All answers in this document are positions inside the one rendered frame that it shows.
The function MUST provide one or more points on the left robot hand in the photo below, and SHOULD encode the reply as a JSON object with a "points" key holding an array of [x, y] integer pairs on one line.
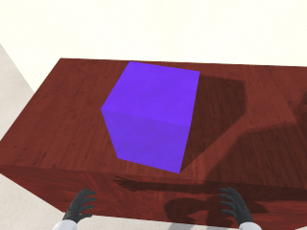
{"points": [[75, 208]]}

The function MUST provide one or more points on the pedestal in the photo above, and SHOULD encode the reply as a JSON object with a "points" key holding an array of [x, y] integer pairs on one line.
{"points": [[248, 132]]}

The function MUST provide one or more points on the left robot forearm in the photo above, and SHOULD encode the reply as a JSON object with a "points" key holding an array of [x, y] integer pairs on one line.
{"points": [[66, 224]]}

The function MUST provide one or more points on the right robot hand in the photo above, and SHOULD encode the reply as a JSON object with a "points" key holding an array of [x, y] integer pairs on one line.
{"points": [[240, 210]]}

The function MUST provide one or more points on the carton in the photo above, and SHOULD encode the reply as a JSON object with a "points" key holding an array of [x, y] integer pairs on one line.
{"points": [[148, 114]]}

